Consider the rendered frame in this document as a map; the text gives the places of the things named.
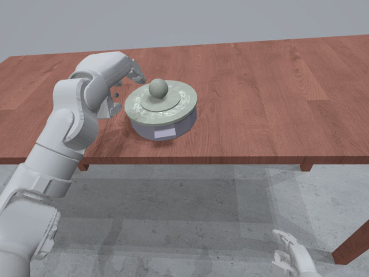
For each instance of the robot right hand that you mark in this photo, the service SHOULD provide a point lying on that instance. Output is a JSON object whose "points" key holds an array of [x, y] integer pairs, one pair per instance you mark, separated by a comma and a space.
{"points": [[297, 262]]}

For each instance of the robot left upper arm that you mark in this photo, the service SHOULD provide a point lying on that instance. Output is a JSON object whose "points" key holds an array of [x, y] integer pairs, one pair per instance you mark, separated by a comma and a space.
{"points": [[27, 232]]}

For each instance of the lid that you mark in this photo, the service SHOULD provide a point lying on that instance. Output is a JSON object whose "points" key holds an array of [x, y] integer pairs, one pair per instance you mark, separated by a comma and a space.
{"points": [[142, 108]]}

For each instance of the left robot forearm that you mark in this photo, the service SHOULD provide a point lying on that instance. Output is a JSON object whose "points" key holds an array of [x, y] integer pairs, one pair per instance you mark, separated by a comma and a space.
{"points": [[70, 129]]}

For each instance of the robot left hand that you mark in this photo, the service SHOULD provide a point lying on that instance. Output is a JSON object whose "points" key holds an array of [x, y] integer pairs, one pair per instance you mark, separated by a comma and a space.
{"points": [[112, 67]]}

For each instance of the table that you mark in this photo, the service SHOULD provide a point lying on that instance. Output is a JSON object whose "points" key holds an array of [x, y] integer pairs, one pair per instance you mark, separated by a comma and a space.
{"points": [[292, 101]]}

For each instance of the knob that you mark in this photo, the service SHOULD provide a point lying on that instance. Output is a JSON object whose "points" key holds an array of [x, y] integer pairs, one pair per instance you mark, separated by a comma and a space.
{"points": [[158, 88]]}

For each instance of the pot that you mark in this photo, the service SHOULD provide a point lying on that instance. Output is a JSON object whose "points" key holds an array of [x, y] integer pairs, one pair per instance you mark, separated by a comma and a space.
{"points": [[166, 132]]}

